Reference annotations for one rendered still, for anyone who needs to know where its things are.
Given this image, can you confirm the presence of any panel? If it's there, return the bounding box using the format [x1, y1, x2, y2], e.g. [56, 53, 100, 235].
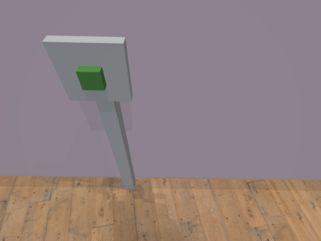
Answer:
[42, 36, 136, 190]

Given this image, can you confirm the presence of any button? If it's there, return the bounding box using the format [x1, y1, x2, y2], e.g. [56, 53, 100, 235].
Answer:
[76, 66, 106, 90]

